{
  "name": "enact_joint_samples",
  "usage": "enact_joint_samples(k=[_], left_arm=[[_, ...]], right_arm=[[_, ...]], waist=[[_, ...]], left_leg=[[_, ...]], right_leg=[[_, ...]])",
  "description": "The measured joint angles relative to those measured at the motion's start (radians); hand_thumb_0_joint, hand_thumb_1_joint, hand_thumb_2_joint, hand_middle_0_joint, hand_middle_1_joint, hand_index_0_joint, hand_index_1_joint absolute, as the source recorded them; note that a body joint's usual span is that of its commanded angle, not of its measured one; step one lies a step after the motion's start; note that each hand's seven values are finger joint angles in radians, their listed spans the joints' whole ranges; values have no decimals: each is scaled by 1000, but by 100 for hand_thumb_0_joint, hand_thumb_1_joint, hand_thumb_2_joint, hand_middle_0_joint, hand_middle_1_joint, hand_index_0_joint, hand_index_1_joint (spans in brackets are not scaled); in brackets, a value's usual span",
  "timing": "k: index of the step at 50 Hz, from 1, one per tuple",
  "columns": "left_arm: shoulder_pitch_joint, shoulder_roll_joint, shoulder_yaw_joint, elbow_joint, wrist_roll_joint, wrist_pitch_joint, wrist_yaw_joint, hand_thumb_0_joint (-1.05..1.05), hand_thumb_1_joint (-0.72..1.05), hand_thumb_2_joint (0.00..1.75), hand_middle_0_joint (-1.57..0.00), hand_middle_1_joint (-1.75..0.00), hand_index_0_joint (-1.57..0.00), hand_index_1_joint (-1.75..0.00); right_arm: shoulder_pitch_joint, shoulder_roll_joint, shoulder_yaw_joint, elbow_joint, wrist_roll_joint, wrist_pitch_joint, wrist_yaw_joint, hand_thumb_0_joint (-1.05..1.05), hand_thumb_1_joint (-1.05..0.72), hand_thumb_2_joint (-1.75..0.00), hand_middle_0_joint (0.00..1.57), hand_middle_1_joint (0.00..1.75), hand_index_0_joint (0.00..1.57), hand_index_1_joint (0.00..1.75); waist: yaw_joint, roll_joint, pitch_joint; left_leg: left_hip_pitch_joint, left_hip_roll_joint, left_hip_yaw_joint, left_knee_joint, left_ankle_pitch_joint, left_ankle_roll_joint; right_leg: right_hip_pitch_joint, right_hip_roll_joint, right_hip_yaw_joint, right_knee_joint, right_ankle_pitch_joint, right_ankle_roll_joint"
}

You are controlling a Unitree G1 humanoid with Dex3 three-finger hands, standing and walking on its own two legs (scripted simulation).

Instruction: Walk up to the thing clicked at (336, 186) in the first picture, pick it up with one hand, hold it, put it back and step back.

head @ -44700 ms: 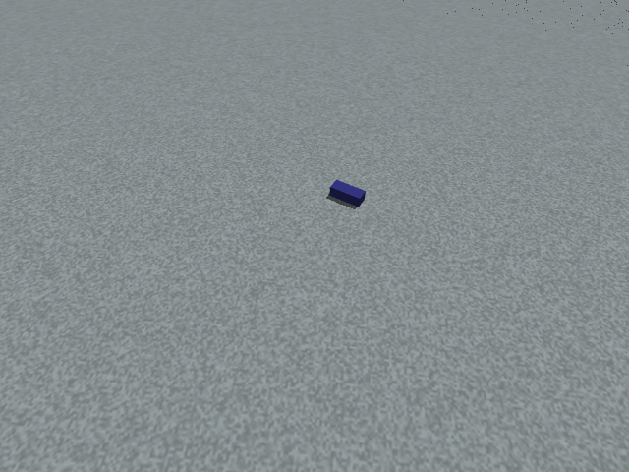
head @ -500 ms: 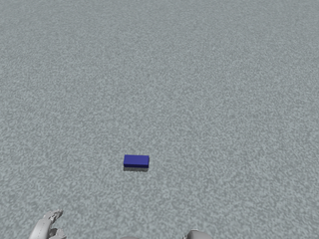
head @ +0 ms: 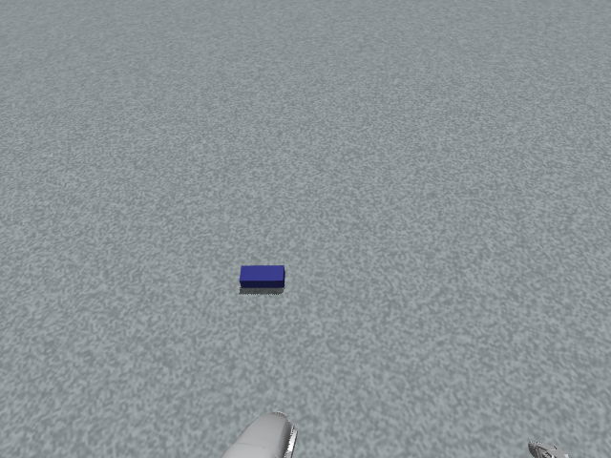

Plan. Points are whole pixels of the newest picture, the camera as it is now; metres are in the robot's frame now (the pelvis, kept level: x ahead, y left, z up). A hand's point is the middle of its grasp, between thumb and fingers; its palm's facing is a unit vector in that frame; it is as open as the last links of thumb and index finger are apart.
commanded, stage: step back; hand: left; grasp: from above
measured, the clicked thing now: (262, 276) +0.77 +0.25 -0.73
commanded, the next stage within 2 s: stand in 1.68 s
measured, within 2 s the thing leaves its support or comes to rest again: neither
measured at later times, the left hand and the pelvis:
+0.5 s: hand out of the picture -0.10 +0.27 -0.15, palm faces +0.02 -0.92 -0.40, open 7.4 cm; pelvis -0.18 -0.01 +0.00, yaw +0 degrees
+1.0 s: hand out of the picture -0.22 +0.27 -0.14, palm faces +0.06 -0.92 -0.39, open 7.4 cm; pelvis -0.26 -0.01 +0.01, yaw +4 degrees
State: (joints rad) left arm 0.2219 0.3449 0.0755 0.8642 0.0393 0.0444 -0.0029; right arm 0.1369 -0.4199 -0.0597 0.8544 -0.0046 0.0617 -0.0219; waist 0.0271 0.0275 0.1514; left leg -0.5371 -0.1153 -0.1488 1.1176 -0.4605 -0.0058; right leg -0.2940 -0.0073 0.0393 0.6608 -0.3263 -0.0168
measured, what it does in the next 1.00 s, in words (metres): walks backwards: left foot, then right foot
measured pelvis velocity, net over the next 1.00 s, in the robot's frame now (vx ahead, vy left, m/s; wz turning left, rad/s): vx -0.26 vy -0.01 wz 0.06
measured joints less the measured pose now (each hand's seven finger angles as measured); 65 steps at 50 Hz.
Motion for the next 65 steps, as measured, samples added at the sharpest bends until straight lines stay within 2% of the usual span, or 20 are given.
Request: enact_joint_samples(k=[3,7,11,14,17,19,23,26,28,31,34,37,41,44,47,50,54,57,60,65], left_arm=[[-13,2,1,-22,4,-2,8,1,90,90,-20,-30,-21,-30],[-53,20,1,-66,1,-8,21,1,90,90,-20,-30,-21,-30],[-106,52,-2,-85,-15,4,23,0,90,90,-20,-30,-20,-30],[-117,47,0,-55,-21,21,27,0,91,90,-20,-30,-20,-30],[-108,52,4,-35,-34,25,26,0,91,90,-20,-30,-20,-30],[-95,52,6,-30,-35,18,22,0,91,90,-20,-30,-20,-30],[-65,49,3,-14,-29,7,13,0,91,90,-20,-30,-20,-30],[-42,49,-1,17,-24,-9,5,0,91,90,-20,-30,-20,-30],[-35,24,0,52,-12,-22,4,0,91,90,-20,-30,-20,-30],[8,14,-6,69,2,-22,-4,0,91,90,-20,-30,-20,-30],[30,7,-5,82,6,-26,1,1,90,90,-20,-30,-20,-30],[35,10,-1,81,11,-38,-3,1,90,90,-20,-30,-21,-30],[25,29,4,66,11,-47,-10,1,90,90,-20,-30,-21,-30],[12,49,2,69,3,-38,-11,1,90,90,-20,-30,-20,-30],[15,54,-1,99,-9,-28,-16,1,90,90,-20,-30,-20,-30],[12,63,1,111,-13,-36,-23,1,91,90,-20,-30,-20,-30],[4,60,7,116,-11,-53,-29,1,91,90,-20,-30,-20,-30],[-11,41,9,119,-1,-74,-19,1,91,90,-20,-30,-20,-30],[-18,21,6,108,2,-87,-16,0,91,90,-20,-30,-20,-30],[-20,-2,-11,103,-6,-96,-13,0,90,90,-20,-30,-20,-30]], right_arm=[[40,-6,1,10,-2,-4,-3,0,-91,-90,20,30,20,30],[63,3,2,26,-11,2,-2,0,-91,-90,20,30,20,30],[52,31,-1,40,-23,-8,6,0,-91,-90,20,30,20,30],[37,43,11,36,-29,-8,24,0,-91,-90,20,30,20,30],[27,58,25,31,-34,-12,20,0,-91,-90,20,30,20,30],[12,59,26,24,-35,-11,18,0,-90,-90,20,30,20,30],[-28,49,22,-9,-37,-13,17,0,-90,-90,21,30,20,30],[-55,34,20,-26,-33,-11,22,0,-90,-90,21,30,20,30],[-71,11,13,-18,-27,-4,22,0,-90,-90,20,30,20,30],[-41,17,4,16,-18,12,15,0,-91,-90,20,30,20,30],[2,8,3,43,-10,1,16,0,-91,-90,20,30,20,30],[54,1,0,73,-17,-10,22,0,-91,-90,20,30,20,30],[105,8,-3,127,-28,-19,35,0,-91,-90,20,30,20,30],[108,38,-9,155,-33,-39,38,0,-91,-90,20,30,20,30],[117,54,-4,147,-36,-62,45,0,-91,-90,20,30,20,30],[120,67,2,135,-38,-79,45,0,-91,-90,20,30,20,30],[112,58,0,122,-39,-74,48,0,-90,-90,20,30,20,30],[106,38,-2,120,-27,-55,40,0,-90,-90,20,30,20,30],[102,34,0,134,-22,-43,26,0,-91,-90,20,30,20,30],[91,18,1,140,-20,-61,28,0,-91,-90,20,30,20,30]], waist=[[-5,-1,1],[-15,-10,21],[-18,-69,55],[-30,-57,54],[-34,-54,28],[-27,-50,17],[-12,-35,12],[-2,-23,2],[-9,36,12],[13,19,-26],[14,8,-45],[8,14,-62],[2,7,-79],[5,-46,-62],[-15,-50,-83],[-31,-56,-89],[-44,-44,-92],[-43,0,-86],[-24,3,-89],[-6,11,-74]], left_leg=[[58,-1,15,6,-26,-11],[182,46,63,-199,-57,-11],[284,46,126,-449,103,17],[253,71,124,-431,123,33],[235,99,121,-476,177,30],[218,115,126,-498,209,30],[168,143,147,-505,258,25],[115,162,166,-478,278,9],[83,192,132,-433,260,10],[41,100,49,-272,48,0],[41,43,16,-132,43,-3],[103,54,28,-159,35,-11],[246,93,82,-409,-17,-11],[309,63,115,-541,164,5],[306,73,114,-551,162,33],[319,89,112,-578,176,29],[317,114,110,-560,161,7],[284,142,76,-454,84,2],[201,97,45,-261,-25,15],[143,106,66,-260,27,7]], right_leg=[[-26,-14,-16,-17,37,2],[-76,-33,-51,1,69,9],[-142,-77,-45,72,83,22],[-192,13,28,262,-152,9],[-218,96,85,497,-190,-2],[-189,103,77,530,-187,9],[-60,63,39,345,-197,31],[66,30,6,67,-140,14],[103,62,-24,-19,-79,3],[66,40,-7,6,-64,-13],[58,10,-5,-20,-31,-8],[46,-1,-27,-31,-15,-6],[28,-21,-68,-17,-17,-2],[17,-55,-45,25,-47,5],[-29,-18,-21,141,-148,-6],[-49,-8,-26,165,-154,-8],[-13,-3,-50,25,-109,-6],[32,31,-82,-72,55,-13],[40,25,-90,-62,30,-27],[84,7,-98,-107,31,-17]])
